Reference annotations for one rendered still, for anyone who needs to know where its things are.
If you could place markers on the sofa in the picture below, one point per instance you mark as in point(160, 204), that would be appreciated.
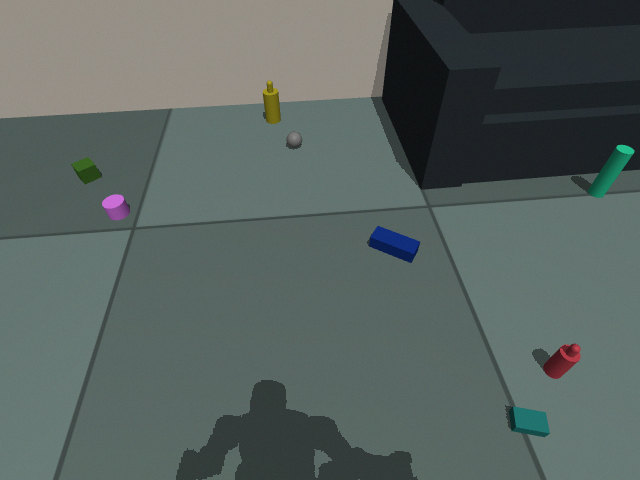
point(493, 90)

